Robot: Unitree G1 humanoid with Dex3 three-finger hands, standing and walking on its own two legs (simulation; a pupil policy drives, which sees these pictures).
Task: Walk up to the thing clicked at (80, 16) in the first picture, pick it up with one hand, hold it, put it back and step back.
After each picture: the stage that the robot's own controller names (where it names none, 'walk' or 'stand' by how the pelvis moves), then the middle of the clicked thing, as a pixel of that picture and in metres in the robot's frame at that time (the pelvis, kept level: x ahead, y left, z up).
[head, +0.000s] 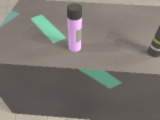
stand; (74, 29) +0.70 +0.04 +0.00
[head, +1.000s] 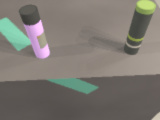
walk; (36, 34) +0.59 +0.22 +0.02
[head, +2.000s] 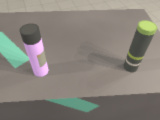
stand; (36, 52) +0.51 +0.20 +0.01
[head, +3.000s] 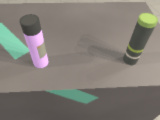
stand; (36, 44) +0.55 +0.20 +0.01
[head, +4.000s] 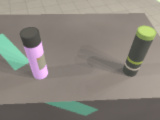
stand; (35, 55) +0.51 +0.20 +0.00
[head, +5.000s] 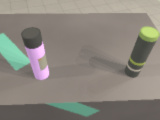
stand; (37, 56) +0.51 +0.20 +0.00
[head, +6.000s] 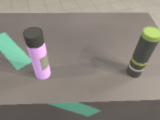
stand; (38, 56) +0.50 +0.19 +0.00
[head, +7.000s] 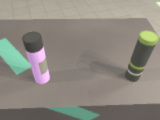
rise first; (37, 60) +0.50 +0.21 +0.00
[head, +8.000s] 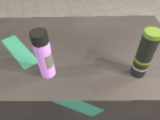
go down; (44, 55) +0.52 +0.20 +0.00
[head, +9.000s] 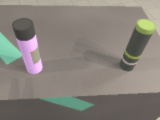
go down; (29, 49) +0.52 +0.19 +0.02
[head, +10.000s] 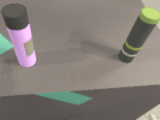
go down; (22, 39) +0.51 +0.19 +0.04
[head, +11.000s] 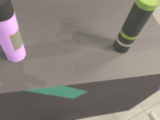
close in; (8, 32) +0.51 +0.21 +0.06
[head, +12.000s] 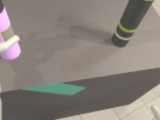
close; out of the picture +0.51 +0.21 +0.08
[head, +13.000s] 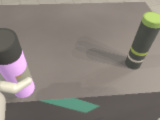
lift; (15, 69) +0.34 +0.20 +0.12
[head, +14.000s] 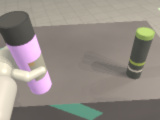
hold; (29, 59) +0.33 +0.15 +0.21
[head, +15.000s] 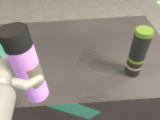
hold; (27, 68) +0.33 +0.16 +0.17
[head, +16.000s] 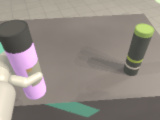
crouch; (26, 65) +0.33 +0.16 +0.16
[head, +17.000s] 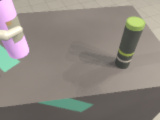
crouch; (6, 21) +0.47 +0.20 +0.21
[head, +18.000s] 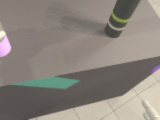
lower; out of the picture +0.51 +0.21 +0.09
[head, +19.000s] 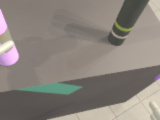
lower; out of the picture +0.49 +0.20 +0.08
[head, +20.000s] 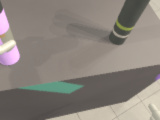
lower; out of the picture +0.49 +0.20 +0.08
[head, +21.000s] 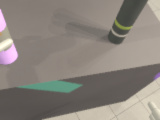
lower; out of the picture +0.49 +0.21 +0.08
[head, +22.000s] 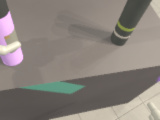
loosen; (3, 33) +0.49 +0.19 +0.08
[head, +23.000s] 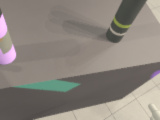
withdraw; out of the picture +0.47 +0.20 +0.08
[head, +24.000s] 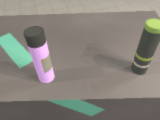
sink last; (41, 57) +0.48 +0.19 +0.05
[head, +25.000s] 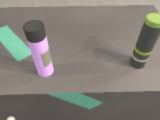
stand; (40, 51) +0.49 +0.19 +0.04
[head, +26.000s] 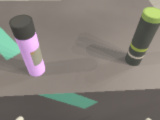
stand; (30, 49) +0.47 +0.20 +0.06
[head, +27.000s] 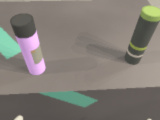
stand; (30, 48) +0.48 +0.20 +0.07
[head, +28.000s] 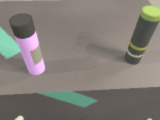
stand; (30, 48) +0.48 +0.20 +0.07
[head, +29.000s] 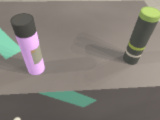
stand; (30, 48) +0.48 +0.20 +0.07
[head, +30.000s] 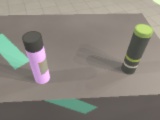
stand; (37, 60) +0.49 +0.19 +0.00
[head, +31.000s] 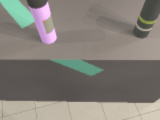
walk; (42, 18) +0.60 +0.18 +0.02
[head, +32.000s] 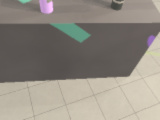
walk; out of the picture +0.87 +0.19 +0.02
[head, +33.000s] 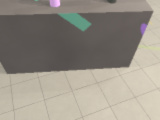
stand; out of the picture +1.10 +0.21 +0.02
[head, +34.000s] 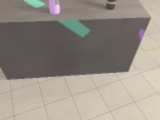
stand; out of the picture +1.09 +0.20 +0.00
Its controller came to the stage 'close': yes
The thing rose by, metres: 0.22
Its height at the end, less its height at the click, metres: +0.00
